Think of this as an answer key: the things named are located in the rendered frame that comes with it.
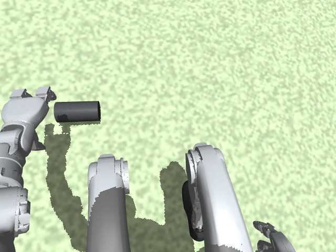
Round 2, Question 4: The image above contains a right robot foot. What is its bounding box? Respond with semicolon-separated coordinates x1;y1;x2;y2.
182;181;204;242

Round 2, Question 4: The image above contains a can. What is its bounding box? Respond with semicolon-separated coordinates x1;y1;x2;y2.
54;101;101;123

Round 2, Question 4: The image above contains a right robot hand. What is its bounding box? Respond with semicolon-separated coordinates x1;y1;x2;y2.
253;221;296;252

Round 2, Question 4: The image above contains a left robot arm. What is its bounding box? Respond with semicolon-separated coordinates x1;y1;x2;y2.
0;121;36;252

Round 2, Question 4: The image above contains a left robot hand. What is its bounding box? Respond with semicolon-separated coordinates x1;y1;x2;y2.
1;86;57;151

